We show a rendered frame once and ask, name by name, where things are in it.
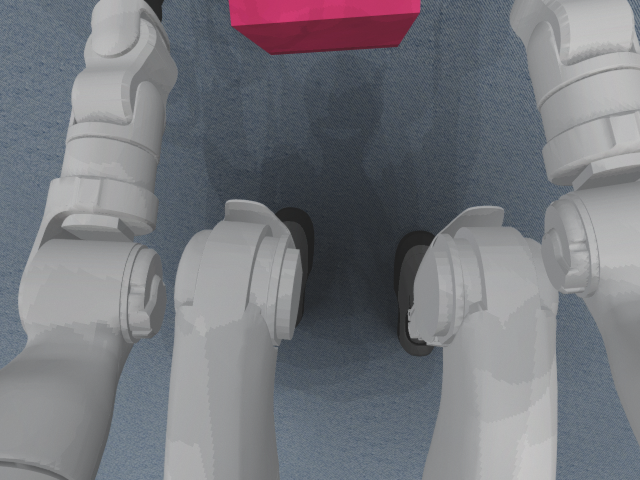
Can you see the carton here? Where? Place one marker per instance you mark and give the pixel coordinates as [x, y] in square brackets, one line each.
[305, 26]

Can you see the left robot upper arm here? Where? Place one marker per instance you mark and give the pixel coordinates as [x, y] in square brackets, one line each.
[85, 304]

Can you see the robot left thigh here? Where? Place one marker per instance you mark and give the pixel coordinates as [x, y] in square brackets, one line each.
[220, 421]

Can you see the right robot upper arm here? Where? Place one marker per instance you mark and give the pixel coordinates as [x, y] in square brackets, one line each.
[591, 247]

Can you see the left robot hand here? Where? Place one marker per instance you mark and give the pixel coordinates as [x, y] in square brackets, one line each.
[156, 7]

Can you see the left robot forearm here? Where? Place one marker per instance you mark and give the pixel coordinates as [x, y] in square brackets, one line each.
[113, 143]

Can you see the right robot forearm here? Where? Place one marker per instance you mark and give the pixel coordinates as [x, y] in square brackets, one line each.
[584, 63]

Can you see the robot right foot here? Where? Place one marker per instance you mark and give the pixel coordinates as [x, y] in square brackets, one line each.
[409, 254]

